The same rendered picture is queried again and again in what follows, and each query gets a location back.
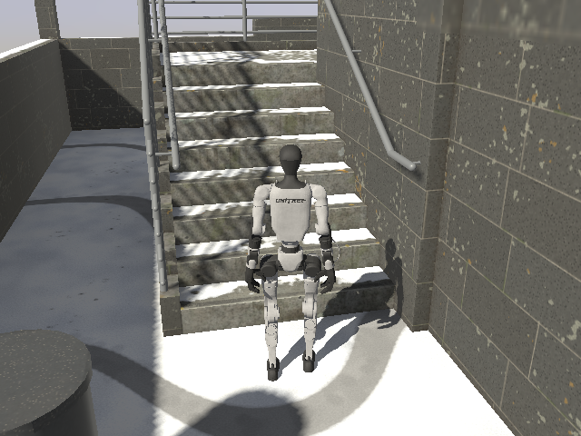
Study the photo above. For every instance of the robot left hand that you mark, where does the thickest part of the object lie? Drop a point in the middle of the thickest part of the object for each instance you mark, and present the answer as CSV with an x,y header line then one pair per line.
x,y
250,280

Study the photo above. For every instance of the robot right shin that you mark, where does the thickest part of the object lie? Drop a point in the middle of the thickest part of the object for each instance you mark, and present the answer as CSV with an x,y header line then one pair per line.
x,y
310,326

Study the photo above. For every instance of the right robot forearm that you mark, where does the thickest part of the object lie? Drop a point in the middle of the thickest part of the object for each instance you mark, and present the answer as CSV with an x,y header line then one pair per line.
x,y
326,250

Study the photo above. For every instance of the left robot forearm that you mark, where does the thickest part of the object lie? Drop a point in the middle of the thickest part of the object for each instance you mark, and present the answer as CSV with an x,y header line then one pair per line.
x,y
253,249

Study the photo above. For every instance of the robot left upper arm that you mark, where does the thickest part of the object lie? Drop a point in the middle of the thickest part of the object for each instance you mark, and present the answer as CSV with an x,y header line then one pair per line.
x,y
262,192

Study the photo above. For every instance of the robot right upper arm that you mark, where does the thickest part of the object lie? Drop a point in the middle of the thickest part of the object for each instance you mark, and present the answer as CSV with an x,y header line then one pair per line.
x,y
318,192

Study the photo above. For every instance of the left robot thigh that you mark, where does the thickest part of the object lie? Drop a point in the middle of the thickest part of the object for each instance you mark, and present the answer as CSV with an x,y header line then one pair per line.
x,y
269,266

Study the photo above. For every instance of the robot right hand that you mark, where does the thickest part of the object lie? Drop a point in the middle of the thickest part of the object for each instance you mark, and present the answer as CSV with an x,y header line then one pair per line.
x,y
330,280

